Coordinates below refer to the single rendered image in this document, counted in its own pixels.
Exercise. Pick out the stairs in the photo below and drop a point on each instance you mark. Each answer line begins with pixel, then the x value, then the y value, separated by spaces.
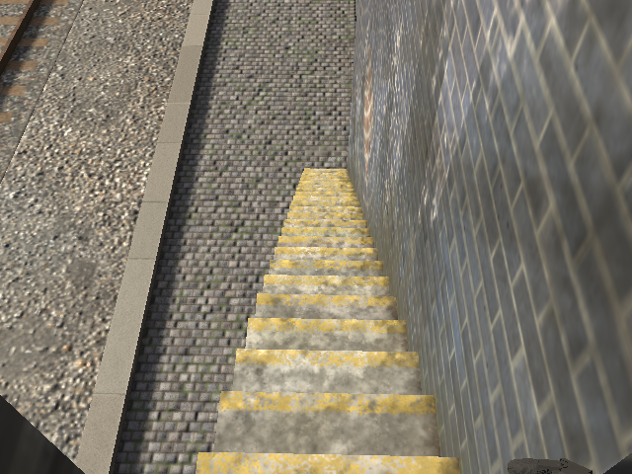
pixel 325 384

